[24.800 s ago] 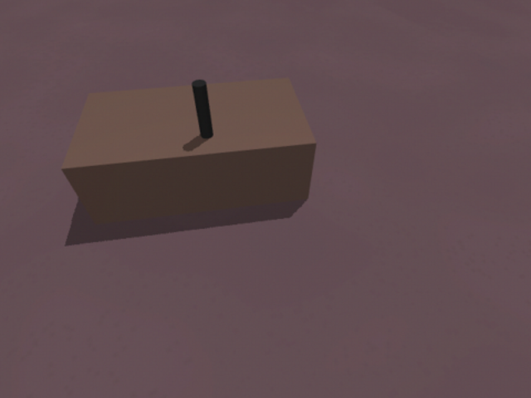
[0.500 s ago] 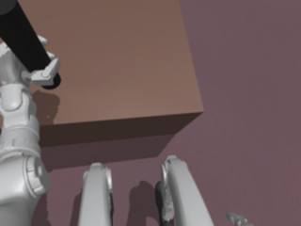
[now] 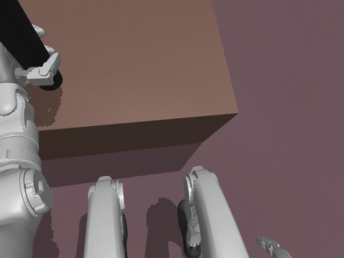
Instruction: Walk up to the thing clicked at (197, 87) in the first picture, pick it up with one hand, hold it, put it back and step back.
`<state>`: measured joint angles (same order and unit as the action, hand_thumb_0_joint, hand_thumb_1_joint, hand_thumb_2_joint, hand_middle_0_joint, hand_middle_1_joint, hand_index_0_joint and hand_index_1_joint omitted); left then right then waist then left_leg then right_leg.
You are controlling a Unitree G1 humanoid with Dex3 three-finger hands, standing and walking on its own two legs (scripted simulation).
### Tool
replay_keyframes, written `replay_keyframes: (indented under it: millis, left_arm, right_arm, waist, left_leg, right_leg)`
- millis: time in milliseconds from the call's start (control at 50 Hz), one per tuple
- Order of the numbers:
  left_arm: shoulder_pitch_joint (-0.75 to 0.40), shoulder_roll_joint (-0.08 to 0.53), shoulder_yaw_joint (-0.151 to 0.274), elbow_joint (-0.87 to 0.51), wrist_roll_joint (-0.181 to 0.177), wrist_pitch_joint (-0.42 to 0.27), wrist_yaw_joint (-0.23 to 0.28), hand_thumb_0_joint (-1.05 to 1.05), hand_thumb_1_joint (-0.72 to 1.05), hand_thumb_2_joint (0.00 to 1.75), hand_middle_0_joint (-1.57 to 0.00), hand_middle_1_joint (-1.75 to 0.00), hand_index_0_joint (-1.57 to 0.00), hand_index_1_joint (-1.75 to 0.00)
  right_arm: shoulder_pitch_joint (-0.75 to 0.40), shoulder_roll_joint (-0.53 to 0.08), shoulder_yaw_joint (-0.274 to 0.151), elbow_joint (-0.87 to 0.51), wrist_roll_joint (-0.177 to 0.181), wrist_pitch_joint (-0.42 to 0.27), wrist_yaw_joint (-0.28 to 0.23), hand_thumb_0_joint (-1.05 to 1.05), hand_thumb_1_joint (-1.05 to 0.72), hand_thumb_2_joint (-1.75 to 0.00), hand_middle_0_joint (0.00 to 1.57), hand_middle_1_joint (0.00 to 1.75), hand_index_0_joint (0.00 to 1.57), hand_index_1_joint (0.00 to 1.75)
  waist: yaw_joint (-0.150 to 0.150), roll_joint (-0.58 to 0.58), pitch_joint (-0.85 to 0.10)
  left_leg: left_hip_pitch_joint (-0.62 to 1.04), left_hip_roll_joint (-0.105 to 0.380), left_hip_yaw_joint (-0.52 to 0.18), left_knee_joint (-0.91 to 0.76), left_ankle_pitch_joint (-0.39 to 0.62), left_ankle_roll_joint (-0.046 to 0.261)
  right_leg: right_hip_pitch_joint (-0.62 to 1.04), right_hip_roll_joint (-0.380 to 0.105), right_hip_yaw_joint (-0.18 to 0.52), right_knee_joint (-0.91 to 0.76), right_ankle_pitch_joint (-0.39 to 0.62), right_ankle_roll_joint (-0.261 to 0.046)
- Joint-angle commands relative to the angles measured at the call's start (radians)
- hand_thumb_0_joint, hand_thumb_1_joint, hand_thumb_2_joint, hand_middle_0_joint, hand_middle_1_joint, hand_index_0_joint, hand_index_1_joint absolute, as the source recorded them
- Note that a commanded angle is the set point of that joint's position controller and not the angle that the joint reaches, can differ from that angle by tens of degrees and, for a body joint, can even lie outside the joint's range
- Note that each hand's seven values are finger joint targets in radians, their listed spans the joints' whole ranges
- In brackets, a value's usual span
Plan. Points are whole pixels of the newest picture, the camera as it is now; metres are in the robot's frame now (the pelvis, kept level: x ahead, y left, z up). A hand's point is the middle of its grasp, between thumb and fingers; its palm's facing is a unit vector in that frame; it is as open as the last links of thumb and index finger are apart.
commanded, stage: lower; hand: left
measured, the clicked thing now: (25, 45) +0.53 +0.24 +0.05
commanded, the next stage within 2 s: loosen in 0.64 s
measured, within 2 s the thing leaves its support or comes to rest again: rests again in 0.96 s
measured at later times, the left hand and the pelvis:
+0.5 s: hand (46, 61) +0.54 +0.23 -0.01, palm faces +0.18 -0.98 -0.04, open 7.5 cm; pelvis +0.00 +0.00 -0.02, yaw +0 degrees
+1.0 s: hand (48, 60) +0.54 +0.23 -0.02, palm faces +0.20 -0.98 -0.01, open 7.9 cm; pelvis +0.00 +0.00 -0.04, yaw +0 degrees
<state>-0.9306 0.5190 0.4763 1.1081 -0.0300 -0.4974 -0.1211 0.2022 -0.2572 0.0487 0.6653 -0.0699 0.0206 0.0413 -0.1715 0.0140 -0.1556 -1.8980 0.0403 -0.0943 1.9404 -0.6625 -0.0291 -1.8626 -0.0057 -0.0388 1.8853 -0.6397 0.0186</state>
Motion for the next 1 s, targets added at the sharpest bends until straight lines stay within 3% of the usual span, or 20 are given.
replay_keyframes:
  millis: [0, 80, 140, 240, 360, 480, 540, 660, 720, 740, 820, 880, 900, 920, 960, 980]
  left_arm:
    - [-0.441, 0.253, 0.007, -0.255, -0.016, -0.076, 0.005, 0.0, 0.35, 1.25, -1.35, -1.41, -1.36, -1.41]
    - [-0.441, 0.253, -0.002, -0.259, -0.001, -0.066, 0.006, 0.0, 0.38, 1.24, -1.35, -1.4, -1.36, -1.39]
    - [-0.414, 0.229, -0.003, -0.231, -0.013, -0.052, 0.001, 0.0, 0.36, 1.23, -1.32, -1.38, -1.33, -1.38]
    - [-0.413, 0.237, 0.006, -0.226, -0.012, -0.041, 0.007, 0.0, 0.36, 1.23, -1.31, -1.37, -1.32, -1.37]
    - [-0.417, 0.258, 0.014, -0.227, -0.002, -0.045, 0.012, 0.0, 0.38, 1.24, -1.33, -1.39, -1.34, -1.38]
    - [-0.445, 0.268, 0.017, -0.227, -0.008, -0.044, 0.005, 0.0, 0.37, 1.24, -1.33, -1.39, -1.34, -1.38]
    - [-0.472, 0.278, 0.01, -0.249, -0.001, -0.046, 0.004, 0.0, 0.36, 1.24, -1.33, -1.38, -1.34, -1.38]
    - [-0.458, 0.25, -0.002, -0.231, 0.004, -0.036, -0.003, 0.0, 0.37, 1.23, -1.31, -1.37, -1.32, -1.37]
    - [-0.47, 0.259, 0.003, -0.242, 0.001, -0.034, 0.003, 0.0, 0.36, 1.23, -1.31, -1.36, -1.32, -1.35]
    - [-0.471, 0.261, 0.009, -0.235, 0.0, -0.034, 0.005, 0.0, 0.3, 1.15, -1.39, -1.36, -1.4, -1.35]
    - [-0.463, 0.261, 0.037, -0.254, -0.021, -0.036, 0.013, 0.0, 0.11, 0.83, -1.2, -1.11, -1.22, -1.08]
    - [-0.463, 0.253, 0.028, -0.233, -0.017, -0.035, 0.015, 0.0, 0.01, 0.67, -1.1, -0.98, -1.13, -0.96]
    - [-0.416, 0.216, 0.013, -0.167, -0.013, -0.029, 0.014, 0.0, -0.03, 0.61, -1.05, -0.92, -1.08, -0.89]
    - [-0.454, 0.233, 0.011, -0.231, -0.006, -0.037, 0.016, 0.0, -0.11, 0.61, -0.97, -0.84, -1.0, -0.83]
    - [-0.449, 0.249, 0.026, -0.219, -0.002, -0.037, 0.017, 0.0, -0.25, 0.47, -0.84, -0.71, -0.85, -0.7]
    - [-0.482, 0.259, 0.011, -0.26, 0.001, -0.04, 0.017, 0.0, -0.27, 0.4, -0.79, -0.64, -0.8, -0.62]
  right_arm:
    - [0.186, -0.195, -0.064, -0.037, -0.004, -0.007, -0.016, 0.0, -0.92, -0.9, 0.2, 0.3, 0.2, 0.3]
    - [0.186, -0.207, -0.068, -0.038, -0.004, -0.006, -0.021, 0.0, -0.91, -0.9, 0.2, 0.3, 0.2, 0.3]
    - [0.201, -0.21, -0.069, -0.027, -0.002, -0.004, -0.021, 0.0, -0.91, -0.9, 0.2, 0.3, 0.2, 0.3]
    - [0.208, -0.208, -0.067, -0.023, -0.003, -0.001, -0.021, 0.0, -0.91, -0.9, 0.2, 0.3, 0.2, 0.3]
    - [0.203, -0.211, -0.066, -0.026, -0.002, 0.003, -0.019, 0.0, -0.91, -0.9, 0.2, 0.3, 0.2, 0.3]
    - [0.212, -0.211, -0.069, -0.024, -0.005, 0.004, -0.019, 0.0, -0.91, -0.9, 0.2, 0.3, 0.2, 0.3]
    - [0.204, -0.209, -0.07, -0.024, -0.008, 0.005, -0.019, 0.0, -0.91, -0.9, 0.2, 0.3, 0.2, 0.3]
    - [0.215, -0.22, -0.07, -0.017, -0.007, 0.009, -0.017, 0.0, -0.91, -0.9, 0.2, 0.3, 0.2, 0.3]
    - [0.211, -0.214, -0.068, -0.023, -0.006, 0.008, -0.016, 0.0, -0.9, -0.9, 0.2, 0.3, 0.2, 0.3]
    - [0.212, -0.214, -0.068, -0.02, -0.007, 0.01, -0.016, 0.0, -0.93, -0.9, 0.2, 0.3, 0.2, 0.3]
    - [0.223, -0.22, -0.071, -0.026, -0.004, 0.012, -0.013, 0.0, -0.92, -0.89, 0.2, 0.3, 0.2, 0.3]
    - [0.218, -0.218, -0.071, -0.021, -0.004, 0.011, -0.015, 0.0, -0.92, -0.89, 0.2, 0.3, 0.2, 0.3]
    - [0.212, -0.219, -0.073, -0.018, -0.002, 0.011, -0.014, 0.0, -0.92, -0.89, 0.2, 0.3, 0.2, 0.3]
    - [0.219, -0.217, -0.073, -0.017, -0.006, 0.009, -0.013, 0.0, -0.92, -0.89, 0.2, 0.3, 0.2, 0.3]
    - [0.214, -0.22, -0.075, -0.019, -0.007, 0.013, -0.015, 0.0, -0.92, -0.9, 0.2, 0.3, 0.2, 0.3]
    - [0.209, -0.217, -0.072, -0.024, -0.007, 0.013, -0.014, 0.0, -0.92, -0.89, 0.2, 0.3, 0.2, 0.3]
  waist:
    - [-0.005, 0.191, -0.678]
    - [-0.003, 0.242, -0.656]
    - [-0.008, 0.229, -0.674]
    - [-0.014, 0.197, -0.672]
    - [-0.012, 0.186, -0.628]
    - [-0.017, 0.165, -0.676]
    - [-0.019, 0.186, -0.663]
    - [-0.021, 0.218, -0.69]
    - [-0.025, 0.2, -0.679]
    - [-0.019, 0.193, -0.672]
    - [-0.009, 0.192, -0.705]
    - [-0.021, 0.188, -0.663]
    - [-0.029, 0.17, -0.619]
    - [-0.027, 0.197, -0.632]
    - [-0.019, 0.195, -0.641]
    - [-0.02, 0.218, -0.651]
  left_leg:
    - [0.434, -0.011, 0.042, -0.211, 0.185, 0.047]
    - [0.467, -0.008, 0.021, -0.233, 0.156, 0.035]
    - [0.486, -0.008, 0.021, -0.21, 0.208, 0.037]
    - [0.428, -0.013, 0.038, -0.17, 0.234, 0.046]
    - [0.378, -0.013, 0.035, -0.176, 0.168, 0.045]
    - [0.358, -0.016, 0.054, -0.133, 0.191, 0.053]
    - [0.343, -0.017, 0.059, -0.136, 0.143, 0.053]
    - [0.417, -0.012, 0.039, -0.135, 0.227, 0.043]
    - [0.373, -0.015, 0.045, -0.12, 0.225, 0.048]
    - [0.363, -0.016, 0.05, -0.114, 0.222, 0.05]
    - [0.373, -0.017, 0.046, -0.118, 0.22, 0.048]
    - [0.352, -0.017, 0.044, -0.121, 0.189, 0.048]
    - [0.35, -0.014, 0.038, -0.13, 0.166, 0.047]
    - [0.345, -0.013, 0.042, -0.131, 0.172, 0.044]
    - [0.361, -0.013, 0.039, -0.132, 0.17, 0.045]
    - [0.368, -0.015, 0.042, -0.133, 0.167, 0.044]
  right_leg:
    - [0.352, 0.021, -0.014, -0.203, 0.185, -0.06]
    - [0.285, 0.017, -0.028, -0.176, 0.161, -0.068]
    - [0.283, 0.015, -0.03, -0.167, 0.198, -0.067]
    - [0.311, 0.014, -0.024, -0.16, 0.225, -0.061]
    - [0.287, 0.013, -0.029, -0.146, 0.176, -0.062]
    - [0.324, 0.017, -0.016, -0.144, 0.206, -0.053]
    - [0.305, 0.016, -0.011, -0.151, 0.164, -0.054]
    - [0.264, 0.013, -0.03, -0.11, 0.219, -0.062]
    - [0.282, 0.015, -0.028, -0.111, 0.223, -0.058]
    - [0.287, 0.013, -0.023, -0.114, 0.226, -0.056]
    - [0.3, 0.014, -0.027, -0.107, 0.22, -0.058]
    - [0.275, 0.015, -0.031, -0.11, 0.194, -0.057]
    - [0.242, 0.014, -0.034, -0.11, 0.17, -0.058]
    - [0.249, 0.015, -0.034, -0.104, 0.179, -0.06]
    - [0.236, 0.014, -0.033, -0.105, 0.174, -0.06]
    - [0.248, 0.013, -0.032, -0.107, 0.174, -0.06]
